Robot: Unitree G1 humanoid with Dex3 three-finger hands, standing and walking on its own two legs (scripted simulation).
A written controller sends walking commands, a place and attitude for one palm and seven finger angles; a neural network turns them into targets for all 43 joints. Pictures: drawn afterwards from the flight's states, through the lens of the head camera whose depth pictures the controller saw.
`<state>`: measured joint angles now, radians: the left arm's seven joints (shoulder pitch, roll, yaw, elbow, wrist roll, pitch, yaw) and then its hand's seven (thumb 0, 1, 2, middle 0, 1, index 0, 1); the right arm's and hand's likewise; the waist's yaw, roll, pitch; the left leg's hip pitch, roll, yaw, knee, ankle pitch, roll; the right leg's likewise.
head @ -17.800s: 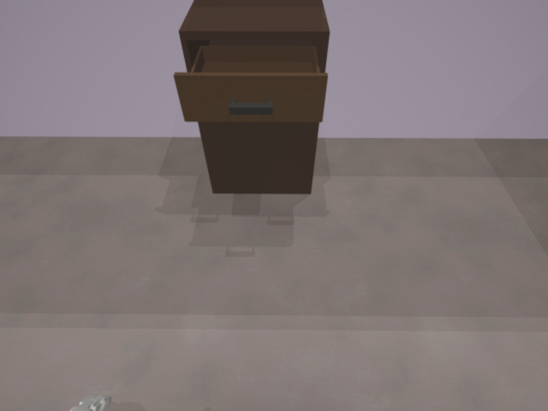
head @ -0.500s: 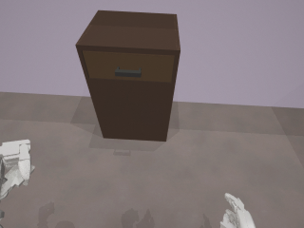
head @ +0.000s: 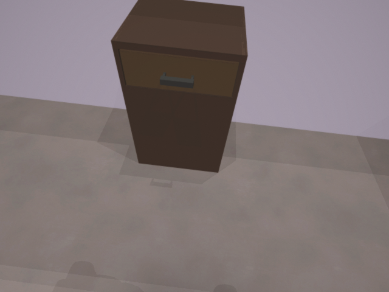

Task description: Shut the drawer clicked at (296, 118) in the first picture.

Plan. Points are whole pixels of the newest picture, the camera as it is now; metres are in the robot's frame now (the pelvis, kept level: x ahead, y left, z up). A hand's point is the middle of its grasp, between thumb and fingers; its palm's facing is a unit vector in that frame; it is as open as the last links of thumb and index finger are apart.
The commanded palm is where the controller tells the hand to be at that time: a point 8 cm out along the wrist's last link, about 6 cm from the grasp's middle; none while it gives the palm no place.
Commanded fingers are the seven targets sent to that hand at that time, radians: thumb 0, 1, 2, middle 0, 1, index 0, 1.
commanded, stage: let the arm hang, fingers relaxed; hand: left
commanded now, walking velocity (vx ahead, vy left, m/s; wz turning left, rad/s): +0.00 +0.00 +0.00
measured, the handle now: (177, 78) +0.86 +0.12 -0.09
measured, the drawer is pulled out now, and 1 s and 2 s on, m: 0.00 0.00 0.00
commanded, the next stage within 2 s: look to check the result in 0.68 s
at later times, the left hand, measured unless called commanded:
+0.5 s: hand out of the picture +0.00 +0.15 -0.17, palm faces +0.00 -0.99 -0.17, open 7.2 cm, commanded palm none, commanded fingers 0.00 0.90 0.90 -0.20 -0.30 -0.20 -0.30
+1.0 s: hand out of the picture +0.00 +0.14 -0.17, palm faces +0.02 -0.99 -0.17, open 7.3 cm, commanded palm none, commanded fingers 0.00 0.90 0.90 -0.20 -0.30 -0.20 -0.30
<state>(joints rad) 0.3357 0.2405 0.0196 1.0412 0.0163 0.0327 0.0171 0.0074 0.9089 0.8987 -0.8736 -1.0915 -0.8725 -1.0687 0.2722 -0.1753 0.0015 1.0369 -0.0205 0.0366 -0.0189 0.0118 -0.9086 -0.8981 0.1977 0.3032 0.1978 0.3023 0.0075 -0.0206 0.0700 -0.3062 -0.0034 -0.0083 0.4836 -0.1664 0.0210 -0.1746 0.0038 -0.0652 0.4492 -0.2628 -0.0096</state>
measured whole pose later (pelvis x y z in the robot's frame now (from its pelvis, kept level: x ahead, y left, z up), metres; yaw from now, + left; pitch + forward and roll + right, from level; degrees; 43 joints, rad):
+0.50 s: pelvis +0.00 +0.00 +0.00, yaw -1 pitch -1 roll +0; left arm 0.29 0.11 0.00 1.13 0.02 0.00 0.03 0.00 0.92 0.90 -0.22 -0.32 -0.22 -0.32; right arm 0.30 -0.11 -0.02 1.13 -0.02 0.01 -0.03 0.01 -0.92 -0.90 0.20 0.30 0.20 0.30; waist -0.01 0.01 0.03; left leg -0.26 -0.01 0.02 0.43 -0.15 0.02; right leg -0.17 -0.01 -0.04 0.46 -0.27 -0.01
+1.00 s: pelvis +0.02 -0.02 +0.00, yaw -1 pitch -2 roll +0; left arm 0.30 0.12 0.01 1.14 0.01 -0.01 0.03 0.00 0.91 0.90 -0.20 -0.30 -0.20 -0.30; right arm 0.28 -0.11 -0.02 1.14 -0.01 0.01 -0.04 0.01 -0.91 -0.90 0.20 0.30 0.20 0.30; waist -0.01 0.01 0.06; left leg -0.24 0.01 0.00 0.44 -0.18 -0.01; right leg -0.12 0.02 -0.05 0.43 -0.28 -0.03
